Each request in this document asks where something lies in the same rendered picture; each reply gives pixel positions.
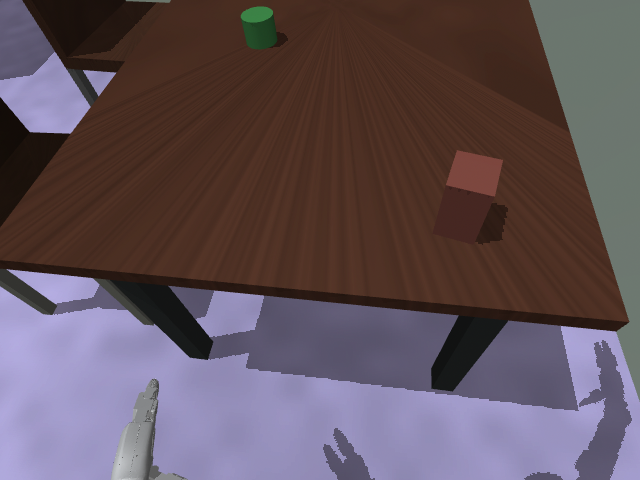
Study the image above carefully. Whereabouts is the left robot hand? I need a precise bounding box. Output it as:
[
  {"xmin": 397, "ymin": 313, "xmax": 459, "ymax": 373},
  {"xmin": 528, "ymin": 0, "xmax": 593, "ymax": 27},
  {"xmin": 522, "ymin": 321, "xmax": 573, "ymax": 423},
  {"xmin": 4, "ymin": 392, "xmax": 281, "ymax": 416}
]
[{"xmin": 111, "ymin": 379, "xmax": 188, "ymax": 480}]

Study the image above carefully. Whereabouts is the table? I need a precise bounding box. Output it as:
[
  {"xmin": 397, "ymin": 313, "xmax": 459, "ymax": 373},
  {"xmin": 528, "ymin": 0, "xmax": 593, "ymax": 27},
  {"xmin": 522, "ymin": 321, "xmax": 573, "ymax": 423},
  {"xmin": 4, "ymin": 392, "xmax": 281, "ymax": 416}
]
[{"xmin": 0, "ymin": 0, "xmax": 629, "ymax": 391}]

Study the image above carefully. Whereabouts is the chair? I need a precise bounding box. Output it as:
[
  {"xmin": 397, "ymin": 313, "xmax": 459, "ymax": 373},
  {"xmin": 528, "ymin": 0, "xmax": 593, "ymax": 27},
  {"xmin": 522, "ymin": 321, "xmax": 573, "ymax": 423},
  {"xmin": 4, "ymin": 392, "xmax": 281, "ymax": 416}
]
[
  {"xmin": 22, "ymin": 0, "xmax": 169, "ymax": 107},
  {"xmin": 0, "ymin": 98, "xmax": 154, "ymax": 325}
]

